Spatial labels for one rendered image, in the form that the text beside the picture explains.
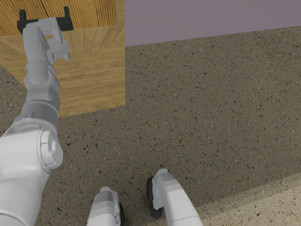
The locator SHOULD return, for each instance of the cabinet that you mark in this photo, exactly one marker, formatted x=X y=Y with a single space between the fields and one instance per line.
x=93 y=79

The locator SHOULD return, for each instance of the left robot shin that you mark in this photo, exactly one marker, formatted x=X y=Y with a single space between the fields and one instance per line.
x=116 y=218

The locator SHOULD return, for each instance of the robot left forearm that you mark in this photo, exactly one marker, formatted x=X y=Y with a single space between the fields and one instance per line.
x=41 y=107

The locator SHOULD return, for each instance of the handle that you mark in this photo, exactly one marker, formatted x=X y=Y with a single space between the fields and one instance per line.
x=65 y=23

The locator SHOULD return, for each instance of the left robot hand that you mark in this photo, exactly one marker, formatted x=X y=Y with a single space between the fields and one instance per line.
x=38 y=48

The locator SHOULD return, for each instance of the robot left thigh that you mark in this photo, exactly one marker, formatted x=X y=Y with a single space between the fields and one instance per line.
x=104 y=207

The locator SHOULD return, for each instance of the left robot upper arm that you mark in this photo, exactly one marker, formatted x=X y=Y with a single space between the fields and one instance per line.
x=26 y=162

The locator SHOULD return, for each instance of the drawer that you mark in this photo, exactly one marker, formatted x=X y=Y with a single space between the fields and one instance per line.
x=83 y=13

